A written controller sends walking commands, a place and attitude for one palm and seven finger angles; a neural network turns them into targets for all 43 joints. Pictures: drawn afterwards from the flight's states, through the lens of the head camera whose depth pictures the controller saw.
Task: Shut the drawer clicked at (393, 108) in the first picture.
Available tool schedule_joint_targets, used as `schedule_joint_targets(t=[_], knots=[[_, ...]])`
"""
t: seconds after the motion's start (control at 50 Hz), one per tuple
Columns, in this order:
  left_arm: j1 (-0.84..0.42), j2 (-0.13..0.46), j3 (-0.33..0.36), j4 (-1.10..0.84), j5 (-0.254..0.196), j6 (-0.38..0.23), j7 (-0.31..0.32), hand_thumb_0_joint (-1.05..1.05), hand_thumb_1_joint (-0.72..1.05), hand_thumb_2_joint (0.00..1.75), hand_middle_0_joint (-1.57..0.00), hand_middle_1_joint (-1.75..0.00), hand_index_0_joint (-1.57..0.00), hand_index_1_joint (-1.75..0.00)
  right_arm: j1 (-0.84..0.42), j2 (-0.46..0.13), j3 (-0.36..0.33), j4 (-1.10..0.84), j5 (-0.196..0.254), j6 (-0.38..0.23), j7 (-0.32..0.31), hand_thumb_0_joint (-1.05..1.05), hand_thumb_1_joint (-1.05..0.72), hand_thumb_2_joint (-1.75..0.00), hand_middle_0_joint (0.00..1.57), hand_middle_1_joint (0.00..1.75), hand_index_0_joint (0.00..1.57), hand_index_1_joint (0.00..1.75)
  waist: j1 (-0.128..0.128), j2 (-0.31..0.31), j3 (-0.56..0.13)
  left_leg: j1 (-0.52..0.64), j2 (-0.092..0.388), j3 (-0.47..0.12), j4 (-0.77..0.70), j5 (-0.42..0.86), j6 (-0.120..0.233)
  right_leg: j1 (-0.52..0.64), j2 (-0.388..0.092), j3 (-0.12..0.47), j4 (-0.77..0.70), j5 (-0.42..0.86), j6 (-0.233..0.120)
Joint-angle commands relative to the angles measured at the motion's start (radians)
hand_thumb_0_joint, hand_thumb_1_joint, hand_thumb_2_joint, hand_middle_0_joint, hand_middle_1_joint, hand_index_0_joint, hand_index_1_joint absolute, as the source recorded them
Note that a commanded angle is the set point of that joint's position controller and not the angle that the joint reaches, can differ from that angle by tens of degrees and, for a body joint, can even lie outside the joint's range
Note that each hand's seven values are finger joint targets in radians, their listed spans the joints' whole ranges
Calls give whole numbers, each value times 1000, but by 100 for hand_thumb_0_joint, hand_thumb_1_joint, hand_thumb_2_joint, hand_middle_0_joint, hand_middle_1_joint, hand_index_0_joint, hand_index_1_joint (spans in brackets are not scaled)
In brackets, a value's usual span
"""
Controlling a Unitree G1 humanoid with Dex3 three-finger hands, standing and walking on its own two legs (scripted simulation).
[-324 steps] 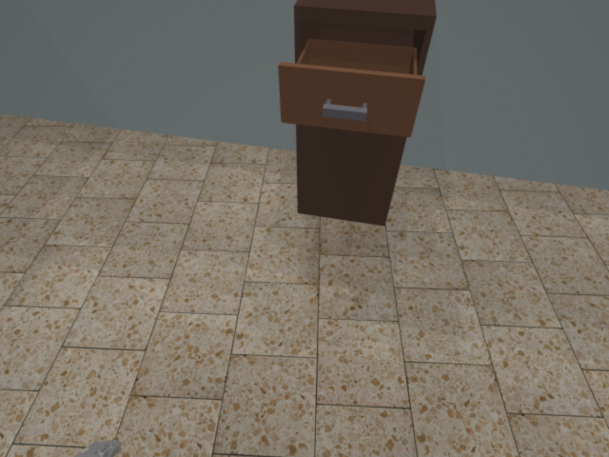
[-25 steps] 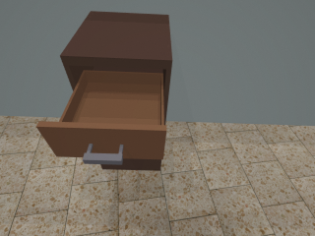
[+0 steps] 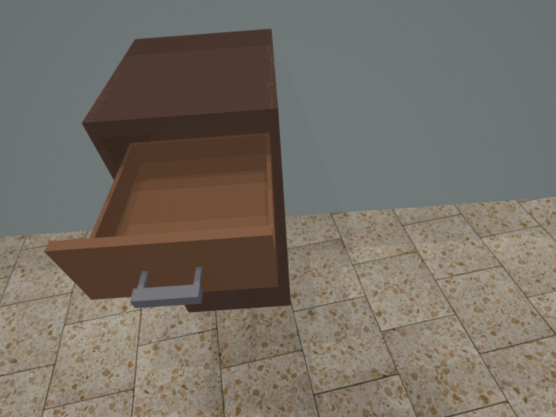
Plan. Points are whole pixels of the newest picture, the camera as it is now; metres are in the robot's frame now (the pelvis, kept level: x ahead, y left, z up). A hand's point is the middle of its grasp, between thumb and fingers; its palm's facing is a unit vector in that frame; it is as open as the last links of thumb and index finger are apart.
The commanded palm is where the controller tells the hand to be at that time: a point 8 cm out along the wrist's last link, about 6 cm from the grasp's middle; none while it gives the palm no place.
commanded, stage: look again from close up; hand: left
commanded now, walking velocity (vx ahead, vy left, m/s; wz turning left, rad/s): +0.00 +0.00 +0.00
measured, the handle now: (169, 285) +0.33 +0.21 -0.02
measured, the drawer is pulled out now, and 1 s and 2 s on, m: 0.30 0.30 0.30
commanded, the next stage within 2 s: raise the hand and make a fist in 0.06 s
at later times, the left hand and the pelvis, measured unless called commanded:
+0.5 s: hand (168, 403) +0.15 +0.16 -0.01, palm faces +0.07 -1.00 -0.01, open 6.4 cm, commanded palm +0.10 +0.22 -0.03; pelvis -0.03 -0.02 -0.06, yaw +2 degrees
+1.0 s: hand (155, 401) +0.15 +0.17 +0.01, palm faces +0.10 -0.99 -0.03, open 3.8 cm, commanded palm +0.11 +0.21 +0.02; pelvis -0.03 +0.01 -0.07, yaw +3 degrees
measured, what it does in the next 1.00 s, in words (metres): lowers itself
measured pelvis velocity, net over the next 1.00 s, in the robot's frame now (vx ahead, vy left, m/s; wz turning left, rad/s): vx -0.03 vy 0.01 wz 0.05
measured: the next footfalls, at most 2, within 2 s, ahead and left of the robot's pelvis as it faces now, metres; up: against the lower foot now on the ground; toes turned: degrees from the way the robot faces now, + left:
none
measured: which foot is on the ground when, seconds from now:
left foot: down 0.00-1.00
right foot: down 0.00-1.00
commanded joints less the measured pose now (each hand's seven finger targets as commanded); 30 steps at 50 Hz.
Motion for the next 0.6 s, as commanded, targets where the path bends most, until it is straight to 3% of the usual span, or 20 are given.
schedule_joint_targets(t=[0.0, 0.12, 0.14, 0.16, 0.18, 0.2, 0.22, 0.24, 0.28, 0.3, 0.32, 0.38, 0.4, 0.42, 0.48, 0.5, 0.52, 0.54, 0.58], knots=[[52, 128, 22, -28, 3, -7, 10, 0, 90, 90, -20, -30, -20, -30, 61, -78, -18, -24, 4, -7, -9, 0, -90, -90, 20, 30, 20, 30, 13, -83, 53, -79, 68, -47, -106, 204, 34, 43, -42, 43, -81, 201, -63], [43, 131, 25, -27, 4, -8, 9, 0, 90, 90, -20, -30, -20, -30, 54, -78, -19, -12, 5, -1, -8, 0, -90, -90, 20, 30, 20, 30, 10, -78, 49, -72, 65, -35, -103, 174, 26, 41, -47, 55, -109, 180, -66], [150, 166, 36, 14, 6, -28, 49, 0, 90, 90, -20, -30, -20, -30, -57, -129, -42, -70, 12, -6, -1, 0, -90, -90, 20, 30, 20, 30, 64, -358, 30, -187, 91, -7, 141, 172, 2, 122, -103, 97, -79, 715, -36], [-696, 403, 219, -1471, -161, -275, 37, 0, 90, 90, -22, -32, -22, -32, -80, -270, -74, -389, 54, -169, -51, 0, -90, -90, 20, 30, 20, 30, -57, -82, -471, 16, -24, -10, -18, 293, 52, 186, -27, 70, -6, 530, -55], [-85, 315, 191, -1175, -75, -227, 68, 0, 90, 90, -24, -34, -24, -34, -120, -192, -75, -352, 27, -249, -87, 0, -90, -90, 20, 30, 20, 30, 45, 158, -454, 68, -12, 21, -34, 396, 52, 171, 40, 24, 23, 313, -85], [166, 59, 47, -1060, -137, -112, 88, 0, 90, 90, -26, -37, -26, -37, -177, -158, -64, -356, 54, -288, -78, 0, -90, -90, 20, 30, 20, 30, 24, 205, -242, -57, -11, 7, -23, 356, 12, 74, 37, -47, -10, 190, -73], [73, 55, 72, -1050, -144, -122, 83, 0, 90, 90, -28, -39, -28, -39, -124, -170, -61, -331, 55, -304, -69, 0, -90, -90, 20, 30, 20, 30, -25, 33, -100, -131, -16, -6, 18, 255, 20, -28, 36, -70, -29, 147, -44], [24, 107, 134, -1090, -157, -181, 69, 0, 90, 90, -30, -41, -30, -41, -145, -188, -84, -385, 44, -326, -65, 0, -90, -90, 20, 30, 20, 30, -32, -76, -7, -216, -22, -28, 55, 153, 29, -127, 35, -78, -22, 47, -32], [270, 46, 163, -982, -185, -312, -13, 0, 90, 90, -34, -45, -34, -45, -163, -177, -105, -451, 24, -353, -47, 0, -90, -90, 20, 30, 20, 30, 26, -244, -37, -339, -29, -11, 132, 39, 29, -210, 41, -84, 29, -130, -23], [361, 30, 175, -930, -191, -381, -63, 0, 90, 90, -36, -47, -36, -47, -174, -173, -110, -485, 24, -359, -30, 0, -90, -90, 20, 30, 20, 30, 56, -227, -42, -399, -37, -4, 174, 13, 21, -228, 35, -70, 74, -158, -32], [386, 8, 171, -930, -213, -466, -121, 0, 90, 90, -38, -50, -38, -50, -176, -166, -111, -514, 21, -361, -13, 0, -90, -90, 20, 30, 20, 30, 66, -258, -75, -467, -45, 4, 229, -7, 13, -255, 35, -59, 130, -175, -33], [371, 47, 211, -955, -262, -701, -303, 0, 90, 90, -44, -56, -44, -56, -209, -184, -128, -589, 19, -364, 22, 0, -90, -90, 20, 30, 20, 30, 71, -227, -154, -642, -55, 8, 411, -51, 9, -331, 24, 6, 273, -160, -48], [415, 90, 259, -956, -265, -699, -332, 0, 90, 90, -46, -58, -46, -58, -209, -188, -134, -617, 30, -352, 27, 0, -90, -90, 20, 30, 20, 30, 92, -150, -187, -651, -61, 22, 437, -46, 15, -321, 13, 37, 285, -150, -56], [403, 91, 241, -1009, -282, -663, -356, 0, 90, 90, -48, -60, -48, -60, -227, -195, -129, -665, 37, -340, 24, 0, -90, -90, 20, 30, 20, 30, 90, -149, -227, -666, -68, 33, 447, -57, 23, -311, 10, 42, 291, -165, -52], [280, 105, 216, -1229, -306, -541, -350, 0, 90, 90, -54, -67, -54, -67, -227, -190, -117, -752, 51, -312, -3, 0, -90, -90, 20, 30, 20, 30, 61, -93, -282, -675, -72, 26, 479, -78, 37, -330, 13, 62, 289, -219, -42], [226, 108, 211, -1289, -306, -521, -329, 0, 90, 90, -56, -69, -56, -69, -212, -188, -112, -759, 49, -303, -11, 0, -90, -90, 20, 30, 20, 30, 40, -88, -256, -682, -63, 10, 488, -101, 38, -380, 25, 56, 296, -265, -41], [180, 123, 210, -1371, -291, -516, -302, 0, 90, 90, -58, -71, -58, -71, -189, -187, -110, -764, 46, -298, -17, 0, -90, -90, 20, 30, 20, 30, 29, -61, -270, -664, -53, -5, 493, -97, 41, -393, 30, 46, 308, -262, -43], [175, 99, 181, -1413, -279, -517, -280, 0, 90, 90, -60, -73, -60, -73, -159, -178, -103, -760, 41, -295, -21, 0, -90, -90, 20, 30, 20, 30, 15, -51, -278, -644, -44, -18, 496, -80, 43, -400, 39, 26, 327, -222, -45], [140, 100, 148, -1529, -249, -534, -248, 0, 90, 90, -64, -78, -64, -78, -127, -179, -95, -752, 31, -293, -27, 0, -90, -90, 20, 30, 20, 30, 0, 0, -333, -592, -33, -35, 512, -1, 47, -407, 52, -17, 382, -72, -50]])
